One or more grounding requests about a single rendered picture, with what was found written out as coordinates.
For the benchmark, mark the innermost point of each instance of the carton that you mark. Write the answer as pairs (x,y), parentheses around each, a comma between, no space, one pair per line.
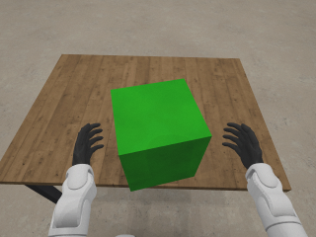
(161,133)

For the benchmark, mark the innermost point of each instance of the robot left hand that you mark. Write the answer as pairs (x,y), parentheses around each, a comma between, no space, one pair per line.
(83,151)

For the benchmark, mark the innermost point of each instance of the table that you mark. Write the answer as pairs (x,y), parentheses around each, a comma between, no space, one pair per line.
(78,91)

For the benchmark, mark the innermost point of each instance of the robot left forearm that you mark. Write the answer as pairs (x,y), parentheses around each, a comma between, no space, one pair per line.
(71,214)

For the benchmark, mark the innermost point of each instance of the robot right forearm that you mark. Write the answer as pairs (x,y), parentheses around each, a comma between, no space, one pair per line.
(273,206)

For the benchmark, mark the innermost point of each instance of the robot right hand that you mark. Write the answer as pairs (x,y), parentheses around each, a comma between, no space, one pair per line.
(248,146)

